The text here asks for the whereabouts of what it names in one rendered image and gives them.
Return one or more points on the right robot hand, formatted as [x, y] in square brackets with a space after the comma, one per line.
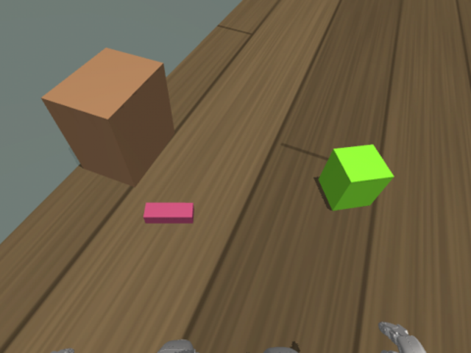
[399, 336]

